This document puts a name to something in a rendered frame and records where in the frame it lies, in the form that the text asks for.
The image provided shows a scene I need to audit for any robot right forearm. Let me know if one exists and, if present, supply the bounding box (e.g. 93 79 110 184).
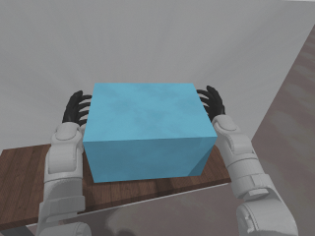
212 114 298 235

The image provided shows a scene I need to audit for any right robot upper arm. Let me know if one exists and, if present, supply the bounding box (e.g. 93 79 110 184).
236 198 298 236

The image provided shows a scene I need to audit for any robot left forearm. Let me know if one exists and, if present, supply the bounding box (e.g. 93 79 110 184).
35 122 86 236

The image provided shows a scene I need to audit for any robot left hand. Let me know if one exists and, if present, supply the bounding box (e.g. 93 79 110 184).
62 90 93 127

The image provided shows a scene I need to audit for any table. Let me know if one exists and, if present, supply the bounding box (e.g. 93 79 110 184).
0 144 231 236

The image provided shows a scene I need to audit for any robot right hand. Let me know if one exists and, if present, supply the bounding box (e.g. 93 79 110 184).
196 86 225 123

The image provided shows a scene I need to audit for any left robot upper arm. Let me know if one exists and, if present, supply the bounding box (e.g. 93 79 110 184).
39 221 92 236

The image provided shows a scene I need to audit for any carton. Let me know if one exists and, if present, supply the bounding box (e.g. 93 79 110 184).
83 83 218 183

